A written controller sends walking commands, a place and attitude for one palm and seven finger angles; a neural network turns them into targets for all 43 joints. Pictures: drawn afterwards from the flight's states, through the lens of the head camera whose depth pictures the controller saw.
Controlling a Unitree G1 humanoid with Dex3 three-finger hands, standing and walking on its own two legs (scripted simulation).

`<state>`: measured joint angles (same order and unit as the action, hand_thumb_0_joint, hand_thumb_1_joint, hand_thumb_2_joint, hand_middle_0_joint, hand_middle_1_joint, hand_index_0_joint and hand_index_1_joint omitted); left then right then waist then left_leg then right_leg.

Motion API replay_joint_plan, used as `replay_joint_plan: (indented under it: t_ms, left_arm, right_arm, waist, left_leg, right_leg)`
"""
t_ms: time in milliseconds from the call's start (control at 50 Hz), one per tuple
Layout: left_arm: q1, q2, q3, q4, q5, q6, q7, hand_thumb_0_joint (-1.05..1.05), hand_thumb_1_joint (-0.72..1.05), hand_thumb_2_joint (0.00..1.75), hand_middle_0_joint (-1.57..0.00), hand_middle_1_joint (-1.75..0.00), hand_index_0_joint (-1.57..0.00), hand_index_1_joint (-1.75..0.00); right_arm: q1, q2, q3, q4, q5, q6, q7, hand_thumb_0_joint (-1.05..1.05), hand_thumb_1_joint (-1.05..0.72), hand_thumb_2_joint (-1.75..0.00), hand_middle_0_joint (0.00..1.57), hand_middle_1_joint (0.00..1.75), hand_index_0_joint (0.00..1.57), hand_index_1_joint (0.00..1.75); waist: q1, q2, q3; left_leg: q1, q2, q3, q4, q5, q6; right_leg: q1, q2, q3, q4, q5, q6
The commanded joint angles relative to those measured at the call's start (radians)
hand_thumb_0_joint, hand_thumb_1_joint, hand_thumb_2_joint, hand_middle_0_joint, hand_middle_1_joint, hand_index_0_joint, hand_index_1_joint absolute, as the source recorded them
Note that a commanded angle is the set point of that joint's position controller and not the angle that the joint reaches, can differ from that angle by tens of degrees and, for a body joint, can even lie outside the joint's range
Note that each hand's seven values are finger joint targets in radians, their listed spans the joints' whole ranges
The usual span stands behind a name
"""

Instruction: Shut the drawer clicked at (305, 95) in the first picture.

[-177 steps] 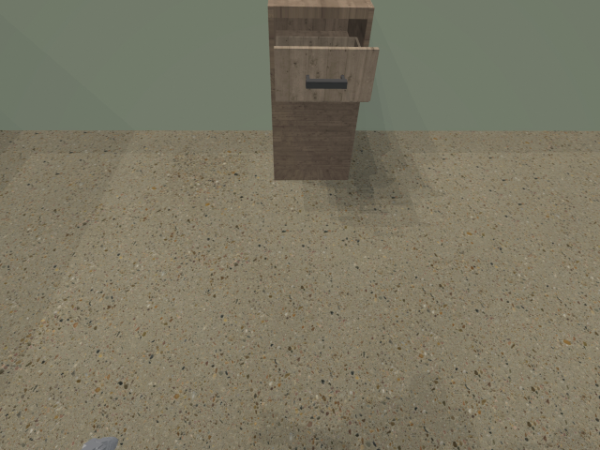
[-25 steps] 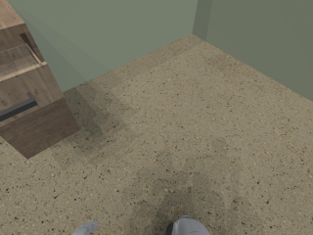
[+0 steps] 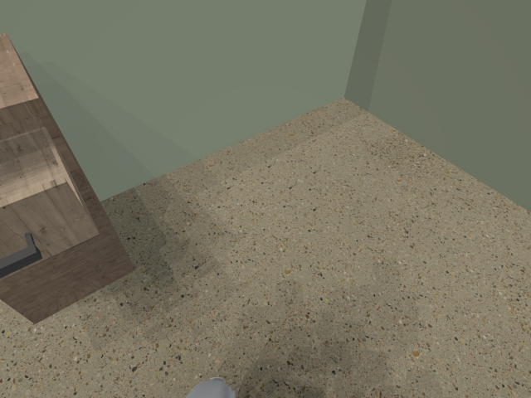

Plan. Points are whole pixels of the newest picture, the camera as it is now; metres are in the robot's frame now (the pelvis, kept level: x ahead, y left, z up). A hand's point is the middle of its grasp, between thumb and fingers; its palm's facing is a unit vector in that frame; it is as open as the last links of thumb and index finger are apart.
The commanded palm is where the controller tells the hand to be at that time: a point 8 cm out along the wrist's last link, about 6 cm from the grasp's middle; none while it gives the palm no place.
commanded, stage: turn to face it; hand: left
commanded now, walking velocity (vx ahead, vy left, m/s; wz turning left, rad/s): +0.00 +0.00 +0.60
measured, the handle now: out of the picture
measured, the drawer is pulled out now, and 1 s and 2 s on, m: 0.27 0.27 0.27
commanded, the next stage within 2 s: take the last steps up to it in 1.06 s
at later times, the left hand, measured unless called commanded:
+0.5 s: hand out of the picture +0.12 +0.24 -0.16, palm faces +0.27 -0.93 -0.24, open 7.4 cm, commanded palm none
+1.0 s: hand out of the picture -0.02 +0.13 -0.15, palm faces +0.56 -0.78 -0.28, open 7.4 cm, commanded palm none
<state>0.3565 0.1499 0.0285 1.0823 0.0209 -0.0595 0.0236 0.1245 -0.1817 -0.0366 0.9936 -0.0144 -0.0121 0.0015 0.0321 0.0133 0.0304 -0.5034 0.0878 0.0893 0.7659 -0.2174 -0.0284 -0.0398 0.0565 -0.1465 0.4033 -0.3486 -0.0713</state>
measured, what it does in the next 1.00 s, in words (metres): steps on the spot, turning left: left foot, then right foot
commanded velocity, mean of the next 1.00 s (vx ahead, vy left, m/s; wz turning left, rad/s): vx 0.00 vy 0.00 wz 0.53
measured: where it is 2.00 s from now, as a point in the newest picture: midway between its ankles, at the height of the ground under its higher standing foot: outside the picture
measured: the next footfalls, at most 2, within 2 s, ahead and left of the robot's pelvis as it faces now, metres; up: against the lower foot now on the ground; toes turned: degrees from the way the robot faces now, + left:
left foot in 0.06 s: +0.14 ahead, +0.10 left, +0.00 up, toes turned +9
right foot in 0.64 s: +0.12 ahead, -0.13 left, +0.00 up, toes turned +19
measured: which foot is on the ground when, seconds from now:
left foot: up 0.00-0.04, down 0.06-0.64, up 0.66-1.00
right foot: down 0.00-0.08, up 0.10-0.62, down 0.64-1.00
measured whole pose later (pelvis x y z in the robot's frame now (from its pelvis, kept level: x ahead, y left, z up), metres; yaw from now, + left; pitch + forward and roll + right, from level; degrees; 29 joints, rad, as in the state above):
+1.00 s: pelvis +0.05 -0.05 +0.01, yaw +33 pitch -1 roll +3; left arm 0.29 0.18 0.03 0.92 0.02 0.01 0.02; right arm 0.17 -0.27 -0.08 0.96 -0.02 0.09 0.02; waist 0.02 0.01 0.08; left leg -0.43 0.05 0.00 1.00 -0.42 -0.08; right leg -0.18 -0.12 -0.20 0.52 -0.31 -0.02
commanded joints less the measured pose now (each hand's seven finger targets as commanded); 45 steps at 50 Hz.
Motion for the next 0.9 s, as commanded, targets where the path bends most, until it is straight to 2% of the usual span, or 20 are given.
replay_joint_plan:
  t_ms: [0,20,40,60,80,120,180,240,340,480,540,580,600,620,640,660,680,700,740,880]
  left_arm:
    - [0.054,0.155,0.032,-0.038,-0.002,0.004,0.017,0.0,0.9,0.9,-0.2,-0.3,-0.2,-0.3]
    - [0.049,0.163,0.035,-0.044,-0.007,0.01,0.018,0.0,0.9,0.9,-0.2,-0.3,-0.2,-0.3]
    - [0.048,0.148,0.039,-0.063,-0.018,0.013,0.017,0.0,0.9,0.9,-0.2,-0.3,-0.2,-0.3]
    - [0.075,0.098,0.028,-0.095,-0.035,0.013,0.014,0.0,0.9,0.9,-0.2,-0.3,-0.2,-0.3]
    - [0.032,0.139,0.033,-0.112,-0.022,0.023,0.026,0.0,0.9,0.9,-0.2,-0.3,-0.2,-0.3]
    - [-0.04,0.122,0.048,-0.121,-0.008,0.041,0.018,0.0,0.9,0.9,-0.2,-0.3,-0.2,-0.3]
    - [-0.023,0.099,0.058,-0.113,-0.003,0.071,0.003,0.0,0.9,0.9,-0.2,-0.3,-0.2,-0.3]
    - [-0.034,0.104,0.069,-0.126,0.002,0.085,0.002,0.0,0.9,0.9,-0.2,-0.3,-0.2,-0.3]
    - [-0.133,0.123,0.077,-0.181,0.003,0.089,0.002,0.0,0.9,0.9,-0.2,-0.3,-0.2,-0.3]
    - [-0.226,0.138,0.069,-0.25,-0.009,0.083,0.005,0.0,0.9,0.9,-0.2,-0.3,-0.2,-0.3]
    - [-0.18,0.147,0.064,-0.252,-0.017,0.08,0.009,0.0,0.9,0.9,-0.2,-0.3,-0.2,-0.3]
    - [-0.111,0.164,0.069,-0.241,-0.021,0.075,0.014,0.0,0.9,0.9,-0.2,-0.3,-0.2,-0.3]
    - [-0.071,0.205,0.078,-0.237,-0.016,0.07,0.019,0.0,0.9,0.9,-0.2,-0.3,-0.2,-0.3]
    - [-0.082,0.299,0.092,-0.251,0.001,0.063,0.024,0.0,0.9,0.9,-0.2,-0.3,-0.2,-0.3]
    - [-0.128,0.328,0.085,-0.271,0.0,0.069,0.024,0.0,0.9,0.9,-0.2,-0.3,-0.2,-0.3]
    - [-0.19,0.285,0.076,-0.292,-0.003,0.066,0.026,0.0,0.9,0.9,-0.2,-0.3,-0.2,-0.3]
    - [-0.241,0.24,0.07,-0.298,-0.007,0.058,0.024,0.0,0.9,0.9,-0.2,-0.3,-0.2,-0.3]
    - [-0.26,0.22,0.056,-0.3,-0.008,0.055,0.018,0.0,0.9,0.9,-0.2,-0.3,-0.2,-0.3]
    - [-0.224,0.192,0.048,-0.286,-0.008,0.047,0.015,0.0,0.9,0.9,-0.2,-0.3,-0.2,-0.3]
    - [-0.027,0.227,0.055,-0.223,0.002,0.046,0.012,0.0,0.9,0.9,-0.2,-0.3,-0.2,-0.3]
  right_arm:
    - [0.071,-0.057,-0.007,-0.031,-0.006,-0.01,-0.004,0.0,-0.9,-0.9,0.2,0.3,0.2,0.3]
    - [0.151,-0.086,-0.016,-0.015,-0.01,-0.009,-0.006,0.0,-0.9,-0.9,0.2,0.3,0.2,0.3]
    - [0.248,-0.163,-0.034,-0.011,-0.021,-0.012,-0.01,0.0,-0.9,-0.9,0.2,0.3,0.2,0.3]
    - [0.306,-0.235,-0.046,-0.008,-0.012,-0.011,-0.014,0.0,-0.9,-0.9,0.2,0.3,0.2,0.3]
    - [0.294,-0.231,-0.039,0.003,0.004,0.0,-0.014,0.0,-0.9,-0.9,0.2,0.3,0.2,0.3]
    - [0.17,-0.176,-0.036,-0.04,0.002,0.0,-0.026,0.0,-0.9,-0.9,0.2,0.3,0.2,0.3]
    - [0.076,-0.146,-0.031,-0.071,0.0,-0.001,-0.023,0.0,-0.9,-0.9,0.2,0.3,0.2,0.3]
    - [0.083,-0.161,-0.046,-0.087,-0.001,0.001,-0.018,0.0,-0.9,-0.9,0.2,0.3,0.2,0.3]
    - [0.126,-0.186,-0.066,-0.093,-0.005,0.012,-0.014,0.0,-0.9,-0.9,0.2,0.3,0.2,0.3]
    - [0.174,-0.219,-0.088,-0.096,-0.011,0.025,-0.016,0.0,-0.9,-0.9,0.2,0.3,0.2,0.3]
    - [0.136,-0.233,-0.095,-0.117,-0.011,0.034,-0.013,0.0,-0.9,-0.9,0.2,0.3,0.2,0.3]
    - [0.102,-0.224,-0.095,-0.133,-0.005,0.039,-0.008,0.0,-0.9,-0.9,0.2,0.3,0.2,0.3]
    - [0.095,-0.188,-0.092,-0.143,0.004,0.042,-0.003,0.0,-0.9,-0.9,0.2,0.3,0.2,0.3]
    - [0.113,-0.114,-0.083,-0.16,0.012,0.044,-0.002,0.0,-0.9,-0.9,0.2,0.3,0.2,0.3]
    - [0.093,-0.158,-0.092,-0.173,-0.005,0.04,-0.004,0.0,-0.9,-0.9,0.2,0.3,0.2,0.3]
    - [0.107,-0.176,-0.095,-0.164,-0.012,0.048,0.004,0.0,-0.9,-0.9,0.2,0.3,0.2,0.3]
    - [0.111,-0.162,-0.094,-0.136,-0.014,0.061,0.01,0.0,-0.9,-0.9,0.2,0.3,0.2,0.3]
    - [0.128,-0.151,-0.091,-0.115,-0.013,0.066,0.016,0.0,-0.9,-0.9,0.2,0.3,0.2,0.3]
    - [0.143,-0.135,-0.083,-0.111,-0.009,0.067,0.024,0.0,-0.9,-0.9,0.2,0.3,0.2,0.3]
    - [0.003,-0.124,-0.058,-0.136,-0.007,0.073,0.019,0.0,-0.9,-0.9,0.2,0.3,0.2,0.3]
  waist:
    - [-0.049,-0.111,-0.013]
    - [-0.086,-0.086,-0.067]
    - [-0.123,0.074,-0.137]
    - [-0.108,0.292,-0.202]
    - [-0.098,0.124,-0.209]
    - [-0.063,0.082,-0.083]
    - [-0.014,0.081,-0.023]
    - [-0.015,0.077,-0.05]
    - [-0.045,0.116,-0.056]
    - [-0.075,0.148,-0.108]
    - [-0.05,0.16,-0.118]
    - [-0.013,0.132,-0.134]
    - [0.005,0.035,-0.142]
    - [0.005,-0.278,-0.114]
    - [0.001,-0.274,-0.073]
    - [-0.034,-0.162,-0.04]
    - [-0.063,-0.19,0.003]
    - [-0.082,-0.151,0.04]
    - [-0.078,-0.157,0.054]
    - [0.002,-0.189,0.004]
  left_leg:
    - [0.15,-0.069,0.038,-0.168,0.039,0.033]
    - [0.283,-0.061,0.021,-0.233,0.206,0.05]
    - [0.483,0.102,-0.163,-0.267,0.584,0.129]
    - [0.637,0.361,-0.472,-0.284,1.134,0.307]
    - [0.578,0.364,-0.435,-0.315,0.976,0.343]
    - [0.389,0.274,-0.407,-0.409,0.535,0.28]
    - [0.202,0.161,-0.287,-0.486,0.266,0.198]
    - [0.187,0.128,-0.31,-0.519,0.108,0.186]
    - [0.258,0.115,-0.392,-0.508,0.041,0.2]
    - [0.347,0.112,-0.515,-0.433,0.238,0.219]
    - [0.275,0.086,-0.54,-0.402,0.276,0.202]
    - [0.178,0.039,-0.521,-0.37,0.191,0.15]
    - [0.046,-0.015,-0.46,-0.292,0.032,0.092]
    - [-0.169,-0.156,-0.246,-0.052,-0.252,-0.003]
    - [-0.161,-0.163,-0.164,0.168,-0.359,-0.022]
    - [-0.112,-0.121,-0.192,0.312,-0.296,-0.009]
    - [-0.096,-0.096,-0.185,0.372,-0.239,-0.017]
    - [-0.095,-0.087,-0.156,0.428,-0.181,-0.028]
    - [-0.109,-0.074,-0.123,0.461,-0.126,-0.042]
    - [-0.09,-0.053,-0.073,0.319,-0.188,-0.063]
  right_leg:
    - [0.046,-0.293,0.059,0.147,1.028,-0.009]
    - [-0.001,-0.28,0.034,0.289,0.964,0.023]
    - [-0.177,-0.202,-0.016,0.509,0.631,0.08]
    - [-0.429,-0.076,0.014,0.808,-0.261,0.127]
    - [-0.431,-0.101,0.133,0.876,-0.312,0.11]
    - [-0.491,-0.145,0.159,0.879,-0.181,0.124]
    - [-0.415,-0.153,0.145,0.782,-0.043,0.139]
    - [-0.414,-0.147,0.14,0.719,0.007,0.15]
    - [-0.476,-0.135,0.149,0.608,0.004,0.166]
    - [-0.427,-0.08,0.17,0.435,-0.097,0.154]
    - [-0.285,-0.049,0.165,0.275,-0.077,0.138]
    - [-0.109,-0.053,0.156,0.059,0.051,0.125]
    - [0.039,-0.142,0.221,-0.094,0.081,0.097]
    - [0.138,-0.427,0.5,-0.216,-0.006,0.005]
    - [-0.039,-0.572,0.555,-0.2,0.112,-0.078]
    - [-0.156,-0.525,0.456,-0.184,0.119,-0.093]
    - [-0.204,-0.446,0.383,-0.178,0.158,-0.063]
    - [-0.215,-0.388,0.289,-0.149,0.226,-0.04]
    - [-0.187,-0.348,0.181,-0.103,0.389,-0.019]
    - [-0.017,-0.382,0.14,-0.036,0.61,-0.045]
